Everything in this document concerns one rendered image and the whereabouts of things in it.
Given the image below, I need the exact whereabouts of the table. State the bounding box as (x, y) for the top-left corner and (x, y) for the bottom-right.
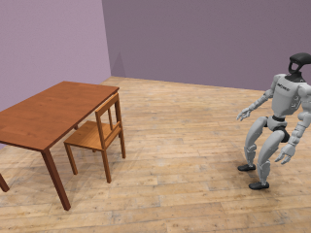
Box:
(0, 81), (120, 211)

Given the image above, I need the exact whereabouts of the humanoid robot head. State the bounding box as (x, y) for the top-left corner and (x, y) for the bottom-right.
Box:
(284, 52), (311, 83)

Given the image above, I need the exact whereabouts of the chair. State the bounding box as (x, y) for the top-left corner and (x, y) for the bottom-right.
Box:
(63, 92), (126, 183)

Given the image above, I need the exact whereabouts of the right robot upper arm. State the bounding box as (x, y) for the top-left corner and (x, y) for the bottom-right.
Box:
(264, 74), (287, 99)

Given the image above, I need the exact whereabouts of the left robot upper arm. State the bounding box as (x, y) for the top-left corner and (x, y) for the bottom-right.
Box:
(297, 83), (311, 121)

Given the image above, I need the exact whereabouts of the robot right forearm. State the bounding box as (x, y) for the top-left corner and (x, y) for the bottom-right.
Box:
(249, 93), (268, 111)

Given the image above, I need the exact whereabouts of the robot right hand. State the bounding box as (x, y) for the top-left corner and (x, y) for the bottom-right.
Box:
(236, 107), (252, 121)

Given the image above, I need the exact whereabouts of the robot left forearm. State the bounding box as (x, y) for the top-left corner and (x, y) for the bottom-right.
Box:
(288, 114), (311, 147)

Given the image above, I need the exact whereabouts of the robot left hand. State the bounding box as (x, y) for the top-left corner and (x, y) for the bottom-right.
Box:
(274, 144), (295, 165)

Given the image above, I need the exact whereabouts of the right robot foot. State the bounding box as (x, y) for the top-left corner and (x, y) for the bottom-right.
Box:
(237, 164), (257, 172)

